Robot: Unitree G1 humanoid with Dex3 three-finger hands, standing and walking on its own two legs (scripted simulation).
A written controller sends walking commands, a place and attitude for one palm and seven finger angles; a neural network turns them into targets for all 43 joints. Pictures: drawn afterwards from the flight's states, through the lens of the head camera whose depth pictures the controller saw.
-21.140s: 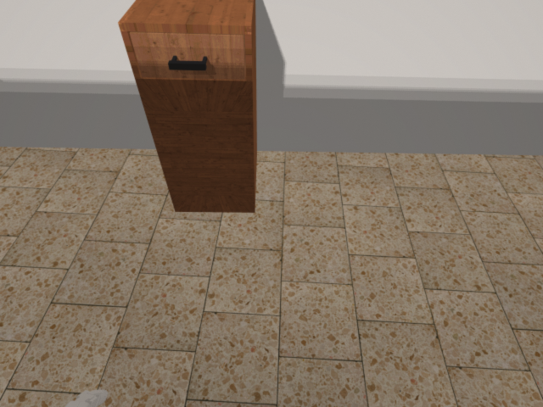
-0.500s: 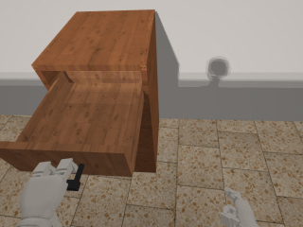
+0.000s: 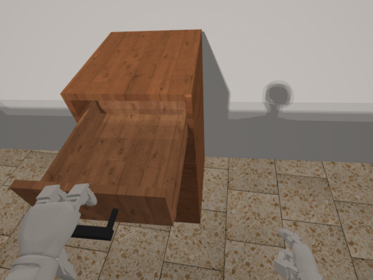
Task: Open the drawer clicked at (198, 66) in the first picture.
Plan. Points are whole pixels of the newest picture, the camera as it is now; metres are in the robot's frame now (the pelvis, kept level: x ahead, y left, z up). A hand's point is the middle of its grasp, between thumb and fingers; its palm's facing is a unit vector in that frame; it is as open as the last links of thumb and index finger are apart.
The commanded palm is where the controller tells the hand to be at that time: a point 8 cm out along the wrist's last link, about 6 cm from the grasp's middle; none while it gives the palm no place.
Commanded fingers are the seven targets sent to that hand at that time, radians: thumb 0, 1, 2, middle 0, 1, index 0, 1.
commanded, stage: lift the hand off the handle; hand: left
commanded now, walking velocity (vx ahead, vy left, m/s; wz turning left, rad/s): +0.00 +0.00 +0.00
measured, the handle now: (90, 222) +0.21 +0.26 +0.01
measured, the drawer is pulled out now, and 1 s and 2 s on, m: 0.30 0.30 0.30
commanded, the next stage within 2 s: draw the hand back to the body in 0.66 s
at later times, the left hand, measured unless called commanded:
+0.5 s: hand (50, 208) +0.18 +0.26 +0.14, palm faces +0.10 -0.09 -0.99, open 13.8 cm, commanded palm +0.14 +0.26 +0.20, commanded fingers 0.00 -0.50 0.30 -0.30 -1.20 -0.30 -1.20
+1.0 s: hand (40, 210) +0.17 +0.26 +0.15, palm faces +0.09 -0.07 -0.99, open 13.8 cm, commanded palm +0.14 +0.26 +0.21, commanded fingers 0.00 -0.50 0.30 -0.30 -1.20 -0.30 -1.20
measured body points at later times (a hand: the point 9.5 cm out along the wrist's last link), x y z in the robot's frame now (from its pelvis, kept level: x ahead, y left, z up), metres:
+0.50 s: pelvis +0.00 +0.01 +0.02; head -0.01 -0.03 +0.47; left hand +0.17 +0.26 +0.20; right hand +0.24 -0.18 -0.06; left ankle +0.00 +0.12 -0.72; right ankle -0.01 -0.10 -0.72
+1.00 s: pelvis -0.01 +0.00 +0.02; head -0.02 -0.04 +0.47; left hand +0.16 +0.26 +0.21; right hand +0.22 -0.19 -0.07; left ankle +0.00 +0.12 -0.72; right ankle -0.01 -0.10 -0.72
